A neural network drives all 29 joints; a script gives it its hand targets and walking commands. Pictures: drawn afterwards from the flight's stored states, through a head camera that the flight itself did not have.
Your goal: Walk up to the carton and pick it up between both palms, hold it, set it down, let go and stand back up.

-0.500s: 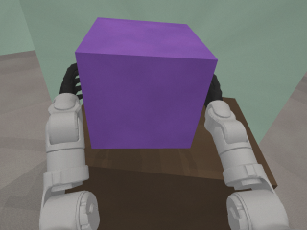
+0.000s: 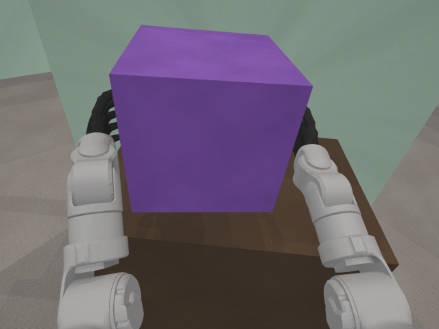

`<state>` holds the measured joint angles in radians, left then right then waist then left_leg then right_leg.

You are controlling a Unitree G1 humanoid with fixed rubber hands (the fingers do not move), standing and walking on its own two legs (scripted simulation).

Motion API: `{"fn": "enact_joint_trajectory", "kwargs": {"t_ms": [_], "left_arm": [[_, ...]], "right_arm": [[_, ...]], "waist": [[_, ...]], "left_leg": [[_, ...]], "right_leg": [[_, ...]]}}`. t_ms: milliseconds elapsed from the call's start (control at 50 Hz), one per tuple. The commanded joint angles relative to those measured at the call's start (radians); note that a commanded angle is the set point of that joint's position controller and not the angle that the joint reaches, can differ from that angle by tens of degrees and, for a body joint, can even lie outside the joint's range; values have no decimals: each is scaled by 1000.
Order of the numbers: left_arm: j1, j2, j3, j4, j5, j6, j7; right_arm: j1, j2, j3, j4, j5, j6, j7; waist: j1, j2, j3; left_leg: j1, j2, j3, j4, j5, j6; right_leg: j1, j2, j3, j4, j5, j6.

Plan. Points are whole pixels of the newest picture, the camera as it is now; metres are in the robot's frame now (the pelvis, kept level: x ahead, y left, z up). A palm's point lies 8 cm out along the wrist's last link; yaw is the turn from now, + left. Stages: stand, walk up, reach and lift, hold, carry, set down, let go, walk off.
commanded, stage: hold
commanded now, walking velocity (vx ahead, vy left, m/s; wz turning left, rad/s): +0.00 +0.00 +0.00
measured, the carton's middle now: (205, 116) +0.44 +0.01 +0.21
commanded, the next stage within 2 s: none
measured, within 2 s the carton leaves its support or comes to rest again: neither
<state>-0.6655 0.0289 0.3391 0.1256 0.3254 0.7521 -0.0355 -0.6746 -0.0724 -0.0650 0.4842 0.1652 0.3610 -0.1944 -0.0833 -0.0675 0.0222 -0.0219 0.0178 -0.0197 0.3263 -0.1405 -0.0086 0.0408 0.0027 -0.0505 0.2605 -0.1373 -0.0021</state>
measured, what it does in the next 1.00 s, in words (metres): stands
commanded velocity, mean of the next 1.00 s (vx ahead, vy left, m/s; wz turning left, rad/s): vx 0.00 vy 0.00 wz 0.00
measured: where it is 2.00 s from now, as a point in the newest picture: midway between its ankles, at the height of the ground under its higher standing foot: outside the picture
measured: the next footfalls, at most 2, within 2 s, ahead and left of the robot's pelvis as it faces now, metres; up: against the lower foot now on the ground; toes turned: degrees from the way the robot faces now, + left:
none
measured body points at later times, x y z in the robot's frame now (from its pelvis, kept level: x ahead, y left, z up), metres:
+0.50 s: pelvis +0.00 +0.00 +0.00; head -0.06 +0.03 +0.44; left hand +0.38 +0.18 +0.21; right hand +0.37 -0.17 +0.21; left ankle +0.04 +0.12 -0.75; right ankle +0.02 -0.12 -0.75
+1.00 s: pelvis +0.00 +0.00 +0.00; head -0.06 +0.03 +0.44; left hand +0.37 +0.18 +0.22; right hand +0.37 -0.16 +0.21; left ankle +0.04 +0.12 -0.75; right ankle +0.02 -0.12 -0.75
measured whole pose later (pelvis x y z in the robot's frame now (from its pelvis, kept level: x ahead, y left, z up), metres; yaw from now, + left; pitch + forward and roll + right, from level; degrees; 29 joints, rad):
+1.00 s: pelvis +0.00 +0.00 +0.00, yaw +0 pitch -10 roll -1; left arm -0.66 0.03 0.34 0.11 0.33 0.76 -0.04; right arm -0.67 -0.06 -0.08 0.48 0.15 0.36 -0.20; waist -0.09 -0.08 0.03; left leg -0.02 0.02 -0.02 0.33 -0.14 -0.01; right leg 0.04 0.00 -0.06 0.26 -0.14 -0.01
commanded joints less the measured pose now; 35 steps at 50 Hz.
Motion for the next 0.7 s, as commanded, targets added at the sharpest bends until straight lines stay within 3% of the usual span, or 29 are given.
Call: {"fn": "enact_joint_trajectory", "kwargs": {"t_ms": [0,40,100,160,260,320,360,440,480,600,680], "left_arm": [[-636,-470,-449,-87,-170,-59,-179],[-643,-468,-439,-62,-157,-55,-186],[-675,-476,-431,-44,-158,-54,-189],[-718,-501,-489,-128,-198,-74,-170],[-667,-502,-521,-146,-203,-67,-162],[-633,-497,-504,-140,-192,-52,-168],[-621,-465,-442,-92,-156,-41,-177],[-623,-475,-442,-107,-166,-40,-186],[-660,-471,-445,-112,-164,-50,-179],[-671,-494,-507,-149,-202,-69,-163],[-631,-472,-451,-99,-167,-52,-180]], "right_arm": [[-825,487,347,-302,100,-67,144],[-830,487,312,-269,76,-64,149],[-873,495,284,-285,60,-76,160],[-882,505,312,-318,79,-95,170],[-834,494,338,-340,96,-83,152],[-818,479,337,-339,100,-74,153],[-810,465,314,-274,88,-62,154],[-851,478,336,-343,98,-72,153],[-854,490,323,-314,94,-74,161],[-836,505,341,-338,96,-87,165],[-825,480,333,-308,82,-74,153]], "waist": [[-16,73,-392],[-15,81,-321],[-12,94,-334],[-21,118,-442],[-39,121,-461],[-33,129,-419],[-13,100,-337],[-4,78,-384],[-1,100,-364],[-26,88,-455],[-17,75,-363]], "left_leg": [[129,-57,56,-17,251,-8],[93,-51,60,-50,157,3],[54,-53,64,-65,82,13],[102,-42,50,-41,183,-2],[162,-50,41,3,296,-22],[138,-50,45,-11,270,-21],[101,-50,56,-39,196,-3],[93,-51,59,-40,226,2],[81,-50,62,-43,198,-1],[155,-46,50,-15,269,-8],[111,-56,56,-31,213,3]], "right_leg": [[72,43,-30,-28,162,29],[40,37,-33,-45,56,25],[34,29,-26,-47,-6,19],[42,41,-32,-26,67,12],[48,47,-32,-22,165,19],[49,45,-34,-29,133,17],[43,39,-33,-39,74,18],[90,38,-31,-31,124,24],[60,44,-33,-31,74,16],[43,52,-37,-28,131,15],[58,40,-26,-36,121,23]]}}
